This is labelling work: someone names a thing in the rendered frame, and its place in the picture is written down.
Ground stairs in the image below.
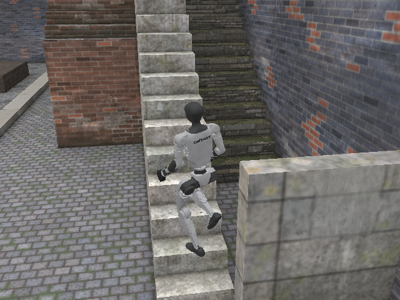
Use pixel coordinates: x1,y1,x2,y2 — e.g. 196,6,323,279
134,0,234,300

